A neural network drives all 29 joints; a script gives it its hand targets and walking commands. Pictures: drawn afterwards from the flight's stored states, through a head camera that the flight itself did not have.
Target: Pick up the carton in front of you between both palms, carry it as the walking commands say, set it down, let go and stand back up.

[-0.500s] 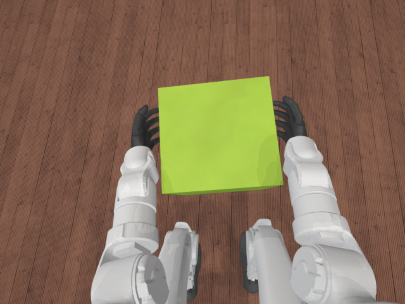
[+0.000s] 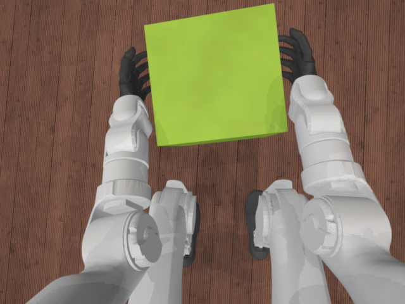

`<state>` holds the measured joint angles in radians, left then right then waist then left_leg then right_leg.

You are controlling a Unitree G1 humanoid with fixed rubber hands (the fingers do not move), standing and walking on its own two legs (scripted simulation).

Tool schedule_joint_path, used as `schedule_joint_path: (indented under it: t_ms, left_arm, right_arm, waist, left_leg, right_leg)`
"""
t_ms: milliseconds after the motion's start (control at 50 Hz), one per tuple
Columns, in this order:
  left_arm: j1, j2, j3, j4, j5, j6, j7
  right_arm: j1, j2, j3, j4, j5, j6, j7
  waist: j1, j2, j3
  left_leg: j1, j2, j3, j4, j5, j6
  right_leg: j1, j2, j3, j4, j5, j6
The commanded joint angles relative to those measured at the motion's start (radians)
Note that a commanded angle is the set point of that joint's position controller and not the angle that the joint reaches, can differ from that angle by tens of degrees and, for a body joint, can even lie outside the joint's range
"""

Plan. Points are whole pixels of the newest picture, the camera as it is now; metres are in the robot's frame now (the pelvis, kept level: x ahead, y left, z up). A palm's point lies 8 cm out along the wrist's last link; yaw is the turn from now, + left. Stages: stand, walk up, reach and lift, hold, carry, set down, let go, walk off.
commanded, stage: set down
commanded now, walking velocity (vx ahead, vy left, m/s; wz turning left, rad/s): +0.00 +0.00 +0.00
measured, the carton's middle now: (217, 93) +0.50 +0.00 -0.19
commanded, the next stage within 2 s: none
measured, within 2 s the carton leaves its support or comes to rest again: rests again in 0.78 s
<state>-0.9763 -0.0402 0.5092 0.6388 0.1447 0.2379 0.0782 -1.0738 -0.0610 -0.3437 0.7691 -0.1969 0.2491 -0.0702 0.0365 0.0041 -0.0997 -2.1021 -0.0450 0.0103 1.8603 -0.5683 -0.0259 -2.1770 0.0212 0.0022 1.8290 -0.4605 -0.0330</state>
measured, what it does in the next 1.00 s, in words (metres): lowers itself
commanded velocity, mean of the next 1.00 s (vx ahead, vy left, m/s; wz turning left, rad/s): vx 0.00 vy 0.00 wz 0.00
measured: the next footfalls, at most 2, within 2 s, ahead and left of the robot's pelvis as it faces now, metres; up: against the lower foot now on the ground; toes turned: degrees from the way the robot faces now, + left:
none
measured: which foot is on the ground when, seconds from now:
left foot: down 0.00-1.00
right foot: down 0.00-1.00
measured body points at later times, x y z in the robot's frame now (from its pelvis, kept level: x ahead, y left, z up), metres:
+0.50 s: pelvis +0.00 +0.01 -0.09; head +0.34 -0.02 +0.20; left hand +0.51 +0.16 -0.23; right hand +0.54 -0.15 -0.24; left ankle +0.09 +0.12 -0.43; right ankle +0.12 -0.10 -0.43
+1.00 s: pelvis -0.02 +0.00 -0.10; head +0.33 -0.02 +0.18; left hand +0.51 +0.16 -0.26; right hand +0.53 -0.14 -0.27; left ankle +0.09 +0.12 -0.43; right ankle +0.12 -0.10 -0.43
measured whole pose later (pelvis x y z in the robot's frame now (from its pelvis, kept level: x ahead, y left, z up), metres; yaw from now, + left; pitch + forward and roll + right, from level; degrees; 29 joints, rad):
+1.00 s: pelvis -0.02 +0.00 -0.10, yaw +1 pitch +38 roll +3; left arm -1.30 0.14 0.36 1.00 -0.03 0.13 0.11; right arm -1.42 -0.30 -0.12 1.19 0.03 0.11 -0.09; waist 0.04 0.03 0.24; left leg -2.29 -0.09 0.02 2.21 -0.59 -0.04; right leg -2.36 0.00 0.01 2.18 -0.47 -0.04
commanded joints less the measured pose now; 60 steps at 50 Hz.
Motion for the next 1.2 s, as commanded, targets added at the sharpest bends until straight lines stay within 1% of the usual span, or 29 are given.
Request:
schedule_joint_path:
  t_ms: [0, 140, 260, 300, 340, 360, 380, 400, 440, 520, 600, 720, 800, 860, 920, 1040, 1180]
  left_arm:
    - [-0.652, -0.819, -0.523, 0.006, -0.098, -0.019, -0.218]
    - [-0.719, -0.772, -0.538, 0.011, -0.129, -0.037, -0.217]
    - [-0.789, -0.735, -0.575, 0.012, -0.178, -0.058, -0.207]
    - [-0.821, -0.734, -0.606, -0.006, -0.208, -0.066, -0.199]
    - [-0.866, -0.733, -0.646, -0.047, -0.242, -0.074, -0.19]
    - [-0.838, -0.769, -0.656, -0.035, -0.259, -0.077, -0.185]
    - [-0.828, -0.786, -0.654, -0.018, -0.265, -0.079, -0.184]
    - [-0.812, -0.799, -0.648, 0.01, -0.262, -0.077, -0.188]
    - [-0.784, -0.807, -0.628, 0.057, -0.246, -0.07, -0.201]
    - [-0.781, -0.796, -0.598, 0.077, -0.228, -0.072, -0.212]
    - [-0.8, -0.768, -0.572, 0.094, -0.231, -0.089, -0.201]
    - [-0.816, -0.716, -0.527, 0.163, -0.226, -0.109, -0.189]
    - [-0.83, -0.698, -0.508, 0.2, -0.235, -0.122, -0.187]
    - [-0.84, -0.685, -0.499, 0.222, -0.236, -0.13, -0.189]
    - [-0.845, -0.656, -0.477, 0.254, -0.223, -0.128, -0.193]
    - [-0.837, -0.601, -0.413, 0.312, -0.18, -0.114, -0.203]
    - [-0.8, -0.526, -0.341, 0.362, -0.132, -0.098, -0.214]
  right_arm:
    - [-0.546, 0.904, 0.438, 0.014, 0.1, -0.022, 0.185]
    - [-0.615, 0.844, 0.462, 0.041, 0.142, -0.042, 0.195]
    - [-0.684, 0.783, 0.499, 0.058, 0.199, -0.067, 0.199]
    - [-0.713, 0.775, 0.526, 0.045, 0.23, -0.078, 0.198]
    - [-0.704, 0.803, 0.55, 0.041, 0.274, -0.088, 0.197]
    - [-0.727, 0.81, 0.56, 0.025, 0.29, -0.095, 0.195]
    - [-0.726, 0.815, 0.559, 0.039, 0.295, -0.098, 0.196]
    - [-0.711, 0.818, 0.552, 0.06, 0.292, -0.099, 0.2]
    - [-0.677, 0.818, 0.53, 0.107, 0.275, -0.094, 0.214]
    - [-0.66, 0.808, 0.496, 0.141, 0.255, -0.097, 0.228]
    - [-0.697, 0.773, 0.484, 0.151, 0.269, -0.119, 0.221]
    - [-0.743, 0.695, 0.466, 0.201, 0.276, -0.146, 0.204]
    - [-0.773, 0.661, 0.462, 0.221, 0.283, -0.163, 0.193]
    - [-0.773, 0.637, 0.451, 0.249, 0.285, -0.173, 0.188]
    - [-0.767, 0.607, 0.422, 0.284, 0.268, -0.171, 0.194]
    - [-0.776, 0.545, 0.37, 0.337, 0.229, -0.156, 0.21]
    - [-0.74, 0.477, 0.307, 0.386, 0.176, -0.136, 0.226]
  waist:
    - [0.015, -0.083, -1.015]
    - [0.016, -0.087, -1.004]
    - [0.013, -0.081, -0.991]
    - [0.012, -0.079, -1.026]
    - [0.019, -0.073, -1.099]
    - [0.013, -0.065, -1.121]
    - [0.014, -0.069, -1.12]
    - [0.011, -0.069, -1.095]
    - [0.005, -0.065, -0.999]
    - [-0.003, -0.059, -0.884]
    - [-0.003, -0.063, -0.837]
    - [-0.007, -0.069, -0.766]
    - [-0.015, -0.08, -0.737]
    - [-0.015, -0.057, -0.704]
    - [-0.021, -0.035, -0.626]
    - [-0.024, -0.03, -0.516]
    - [-0.029, -0.034, -0.414]
  left_leg:
    - [0.281, -0.126, 0.053, -0.135, 0.212, -0.012]
    - [0.245, -0.115, 0.057, -0.043, 0.236, -0.013]
    - [0.248, -0.106, 0.059, 0.035, 0.256, -0.016]
    - [0.276, -0.104, 0.06, 0.06, 0.279, -0.017]
    - [0.318, -0.102, 0.068, 0.08, 0.31, -0.021]
    - [0.35, -0.105, 0.066, 0.087, 0.337, -0.019]
    - [0.362, -0.107, 0.059, 0.098, 0.365, -0.019]
    - [0.352, -0.108, 0.053, 0.107, 0.376, -0.02]
    - [0.297, -0.109, 0.047, 0.114, 0.35, -0.019]
    - [0.23, -0.111, 0.045, 0.119, 0.301, -0.016]
    - [0.214, -0.113, 0.043, 0.129, 0.286, -0.012]
    - [0.191, -0.11, 0.044, 0.14, 0.234, -0.008]
    - [0.175, -0.108, 0.043, 0.149, 0.214, -0.005]
    - [0.156, -0.108, 0.048, 0.158, 0.213, -0.007]
    - [0.124, -0.103, 0.043, 0.155, 0.175, -0.004]
    - [0.083, -0.099, 0.037, 0.15, 0.085, 0.007]
    - [0.037, -0.095, 0.031, 0.153, 0.052, 0.015]
  right_leg:
    - [0.77, 0.128, 0.008, -0.096, 0.215, 0.044]
    - [0.713, 0.115, 0.003, 0.005, 0.245, 0.042]
    - [0.676, 0.102, -0.003, 0.097, 0.266, 0.038]
    - [0.689, 0.098, -0.007, 0.128, 0.291, 0.037]
    - [0.735, 0.099, -0.01, 0.157, 0.336, 0.036]
    - [0.729, 0.102, -0.019, 0.167, 0.348, 0.037]
    - [0.718, 0.101, -0.021, 0.177, 0.371, 0.035]
    - [0.701, 0.099, -0.019, 0.185, 0.383, 0.032]
    - [0.642, 0.096, -0.015, 0.189, 0.359, 0.027]
    - [0.56, 0.097, -0.013, 0.192, 0.306, 0.019]
    - [0.537, 0.093, -0.01, 0.203, 0.286, 0.016]
    - [0.521, 0.084, -0.005, 0.21, 0.235, 0.014]
    - [0.523, 0.081, -0.003, 0.215, 0.222, 0.013]
    - [0.52, 0.08, 0.004, 0.22, 0.228, 0.007]
    - [0.477, 0.077, 0.01, 0.219, 0.191, 0.0]
    - [0.416, 0.069, 0.013, 0.209, 0.086, -0.012]
    - [0.379, 0.064, 0.021, 0.206, 0.052, -0.02]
